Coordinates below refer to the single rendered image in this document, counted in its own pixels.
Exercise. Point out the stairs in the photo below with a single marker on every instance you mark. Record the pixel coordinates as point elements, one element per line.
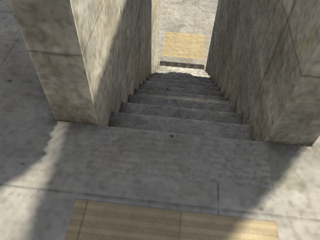
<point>184,101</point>

